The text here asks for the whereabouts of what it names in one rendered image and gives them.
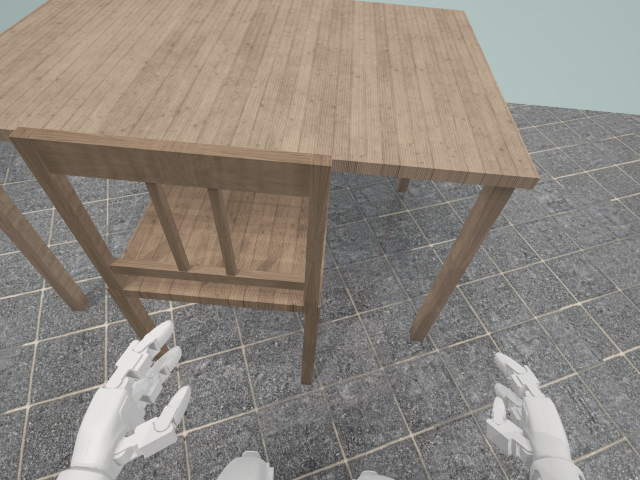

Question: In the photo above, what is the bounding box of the chair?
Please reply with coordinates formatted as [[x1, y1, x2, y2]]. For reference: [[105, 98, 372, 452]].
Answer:
[[8, 127, 332, 385]]

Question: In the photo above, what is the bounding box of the robot left hand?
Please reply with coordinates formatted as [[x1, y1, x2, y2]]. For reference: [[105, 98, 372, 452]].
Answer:
[[70, 320, 191, 480]]

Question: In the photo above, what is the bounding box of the robot right hand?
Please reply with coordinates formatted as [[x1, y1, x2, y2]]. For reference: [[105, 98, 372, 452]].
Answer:
[[487, 352, 572, 469]]

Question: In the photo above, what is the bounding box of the left robot shin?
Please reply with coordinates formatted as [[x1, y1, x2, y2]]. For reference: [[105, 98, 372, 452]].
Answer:
[[241, 451, 261, 459]]

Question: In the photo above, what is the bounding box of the table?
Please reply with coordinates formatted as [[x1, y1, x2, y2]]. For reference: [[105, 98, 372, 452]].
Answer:
[[0, 0, 540, 342]]

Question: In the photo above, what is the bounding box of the right robot forearm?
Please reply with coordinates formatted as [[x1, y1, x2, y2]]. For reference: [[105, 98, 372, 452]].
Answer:
[[530, 457, 586, 480]]

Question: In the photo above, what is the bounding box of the left robot thigh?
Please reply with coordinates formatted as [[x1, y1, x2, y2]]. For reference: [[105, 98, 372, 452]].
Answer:
[[217, 457, 274, 480]]

